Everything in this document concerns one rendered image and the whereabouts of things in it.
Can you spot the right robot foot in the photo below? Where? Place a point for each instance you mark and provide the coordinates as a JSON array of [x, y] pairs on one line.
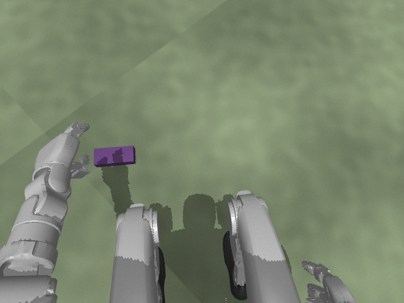
[[239, 292]]

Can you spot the left robot arm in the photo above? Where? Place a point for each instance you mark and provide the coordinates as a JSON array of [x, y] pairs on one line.
[[30, 254]]

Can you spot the right robot hand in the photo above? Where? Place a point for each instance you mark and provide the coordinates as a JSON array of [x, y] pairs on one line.
[[334, 290]]

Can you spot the left robot hand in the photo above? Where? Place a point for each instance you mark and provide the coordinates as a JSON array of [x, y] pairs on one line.
[[62, 150]]

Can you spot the small box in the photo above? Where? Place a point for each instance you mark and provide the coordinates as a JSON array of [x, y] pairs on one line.
[[121, 155]]

